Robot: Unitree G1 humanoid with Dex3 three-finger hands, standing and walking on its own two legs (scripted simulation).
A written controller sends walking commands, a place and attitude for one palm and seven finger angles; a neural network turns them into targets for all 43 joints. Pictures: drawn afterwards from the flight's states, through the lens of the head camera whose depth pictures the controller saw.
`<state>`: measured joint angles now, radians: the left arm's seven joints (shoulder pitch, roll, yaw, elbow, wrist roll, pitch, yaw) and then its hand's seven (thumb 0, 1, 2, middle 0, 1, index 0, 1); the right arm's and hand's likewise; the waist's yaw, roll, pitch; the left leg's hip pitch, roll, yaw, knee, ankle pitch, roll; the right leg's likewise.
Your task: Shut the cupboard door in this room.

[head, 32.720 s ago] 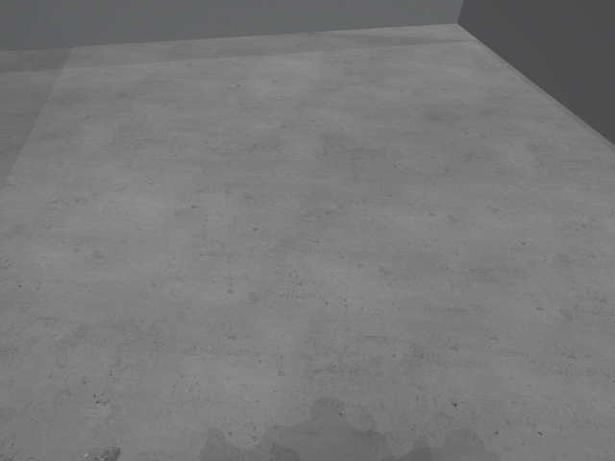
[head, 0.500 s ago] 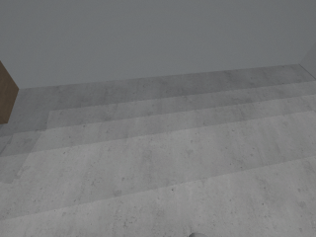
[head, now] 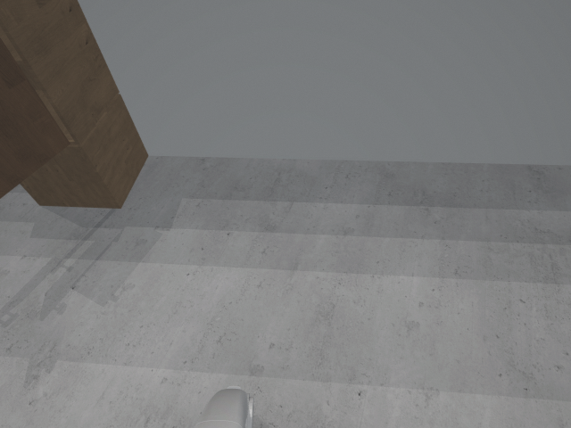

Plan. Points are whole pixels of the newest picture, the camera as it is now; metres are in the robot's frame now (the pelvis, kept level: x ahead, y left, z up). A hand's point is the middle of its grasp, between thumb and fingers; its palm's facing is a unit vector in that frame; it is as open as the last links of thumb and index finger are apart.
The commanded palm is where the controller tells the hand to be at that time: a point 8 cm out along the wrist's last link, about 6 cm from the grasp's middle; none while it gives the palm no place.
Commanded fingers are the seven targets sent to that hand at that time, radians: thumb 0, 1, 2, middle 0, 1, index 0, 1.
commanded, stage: walk to a spot facing it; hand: left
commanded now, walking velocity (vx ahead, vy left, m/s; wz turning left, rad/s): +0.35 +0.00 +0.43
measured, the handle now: out of the picture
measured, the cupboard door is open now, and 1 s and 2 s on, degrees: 71 71 71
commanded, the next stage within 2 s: turn to face it in 1.26 s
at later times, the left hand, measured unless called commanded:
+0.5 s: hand (145, 390) +0.21 +0.27 -0.18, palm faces +0.22 -0.96 -0.17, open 7.4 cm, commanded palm none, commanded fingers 0.00 0.90 0.90 -0.20 -0.30 -0.20 -0.30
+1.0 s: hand (188, 257) +0.48 +0.26 -0.17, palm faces +0.23 -0.95 -0.22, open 7.3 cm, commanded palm none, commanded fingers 0.00 0.90 0.90 -0.20 -0.30 -0.20 -0.30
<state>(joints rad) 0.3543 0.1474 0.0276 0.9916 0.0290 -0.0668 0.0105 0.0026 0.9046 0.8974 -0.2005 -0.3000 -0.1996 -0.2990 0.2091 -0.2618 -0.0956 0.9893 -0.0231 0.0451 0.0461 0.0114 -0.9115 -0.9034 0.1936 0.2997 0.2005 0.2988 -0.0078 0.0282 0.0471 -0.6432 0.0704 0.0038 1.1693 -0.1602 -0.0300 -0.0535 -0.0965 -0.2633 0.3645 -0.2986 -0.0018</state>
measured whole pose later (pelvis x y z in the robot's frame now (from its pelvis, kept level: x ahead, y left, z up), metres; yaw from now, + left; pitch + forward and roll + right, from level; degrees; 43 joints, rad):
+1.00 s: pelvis +0.44 +0.06 -0.01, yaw +12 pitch -1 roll +0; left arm 0.18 0.16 0.05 1.01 0.01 -0.07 0.02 -0.01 0.93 0.90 -0.20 -0.30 -0.20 -0.30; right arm 0.36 -0.14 -0.05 1.12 -0.01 -0.01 0.00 0.01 -0.91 -0.90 0.20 0.30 0.20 0.30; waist -0.04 0.02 0.08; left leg -0.45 0.06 0.00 1.24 -0.30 0.02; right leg -0.26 -0.02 -0.17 0.51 -0.24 -0.06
